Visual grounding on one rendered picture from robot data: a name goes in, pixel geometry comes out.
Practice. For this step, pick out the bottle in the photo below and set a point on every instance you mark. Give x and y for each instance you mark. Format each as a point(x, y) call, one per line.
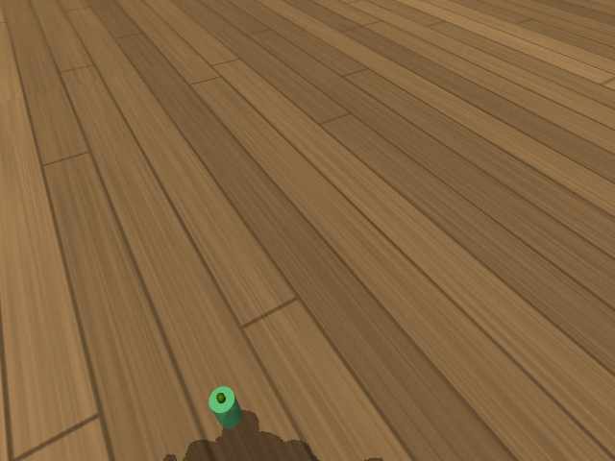
point(225, 407)

